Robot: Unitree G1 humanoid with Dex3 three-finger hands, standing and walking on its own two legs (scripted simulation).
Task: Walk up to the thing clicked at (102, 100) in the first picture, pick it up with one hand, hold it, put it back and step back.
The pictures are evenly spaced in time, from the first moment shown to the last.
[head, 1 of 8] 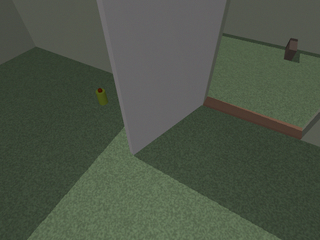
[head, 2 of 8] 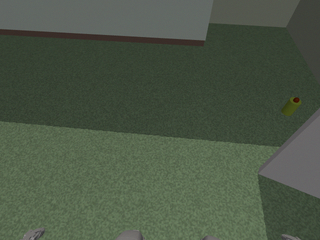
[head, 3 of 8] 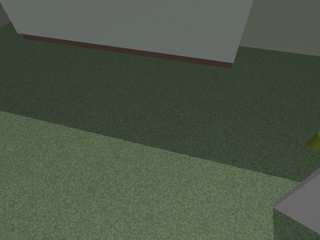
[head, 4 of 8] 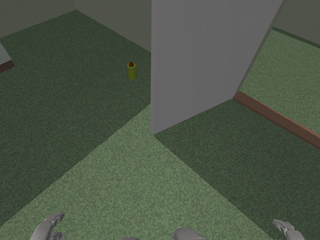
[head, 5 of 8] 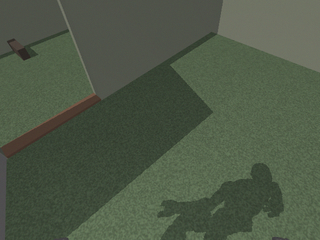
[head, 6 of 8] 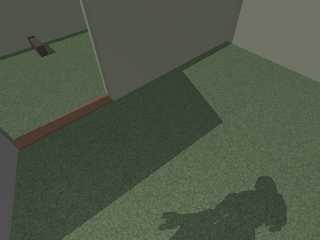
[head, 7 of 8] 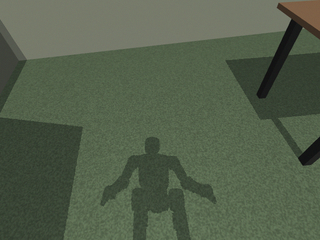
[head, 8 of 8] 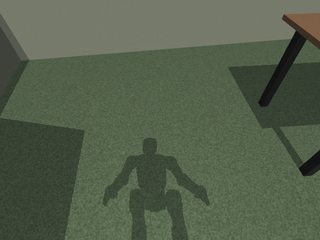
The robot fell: no
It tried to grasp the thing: no
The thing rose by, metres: 0.00
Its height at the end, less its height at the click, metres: +0.00
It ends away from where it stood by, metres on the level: 0.00
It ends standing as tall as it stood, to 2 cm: yes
